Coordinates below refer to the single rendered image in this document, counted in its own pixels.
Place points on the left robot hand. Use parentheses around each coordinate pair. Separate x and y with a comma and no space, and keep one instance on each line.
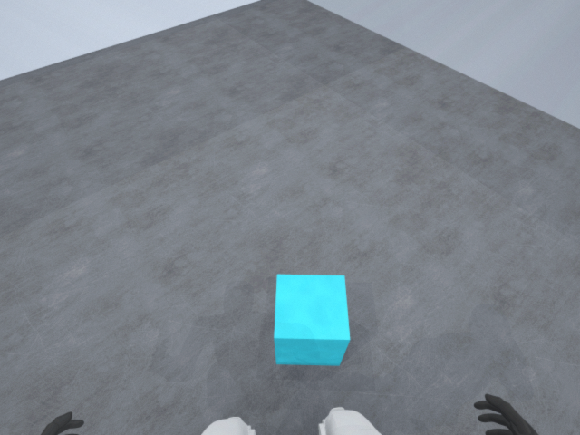
(62,423)

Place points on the right robot hand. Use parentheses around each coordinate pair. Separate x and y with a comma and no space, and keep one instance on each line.
(509,418)

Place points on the carton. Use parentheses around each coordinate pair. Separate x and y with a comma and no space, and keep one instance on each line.
(311,320)

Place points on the robot right thigh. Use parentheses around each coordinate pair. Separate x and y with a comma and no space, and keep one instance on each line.
(346,423)

